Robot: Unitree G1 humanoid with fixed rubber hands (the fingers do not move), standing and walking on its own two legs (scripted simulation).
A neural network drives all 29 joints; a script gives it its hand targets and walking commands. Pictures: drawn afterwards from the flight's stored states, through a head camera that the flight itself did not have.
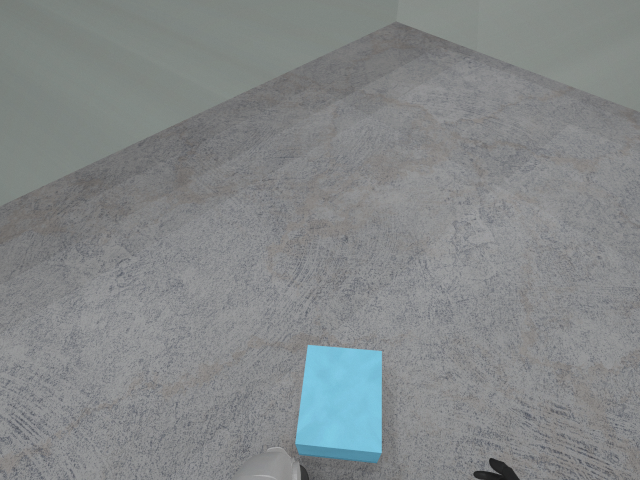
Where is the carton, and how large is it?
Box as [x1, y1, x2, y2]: [295, 345, 381, 462]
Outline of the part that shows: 308,345 295,441 299,454 376,462 381,453 381,351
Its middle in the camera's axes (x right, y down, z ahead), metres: +0.06 +0.47 +1.12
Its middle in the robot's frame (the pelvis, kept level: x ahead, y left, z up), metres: +0.42 +0.02 -0.70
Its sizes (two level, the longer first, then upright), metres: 0.270 0.221 0.147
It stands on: the floor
